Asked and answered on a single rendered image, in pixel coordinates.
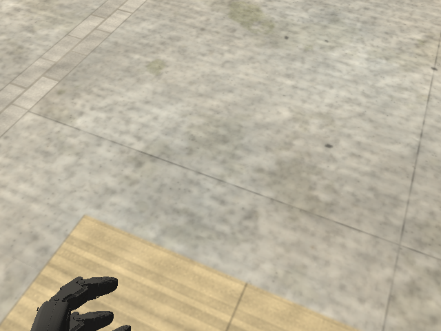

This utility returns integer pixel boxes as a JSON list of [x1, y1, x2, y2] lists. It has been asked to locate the robot left hand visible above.
[[31, 277, 131, 331]]

